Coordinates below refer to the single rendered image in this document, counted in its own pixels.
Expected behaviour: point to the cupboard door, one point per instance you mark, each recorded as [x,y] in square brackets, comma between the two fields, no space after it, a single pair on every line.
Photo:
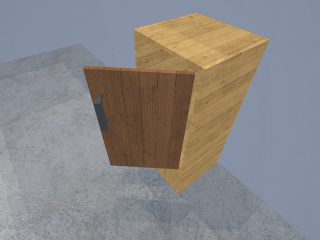
[147,111]

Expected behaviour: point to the handle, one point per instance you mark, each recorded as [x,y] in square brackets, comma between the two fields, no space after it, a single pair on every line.
[103,121]

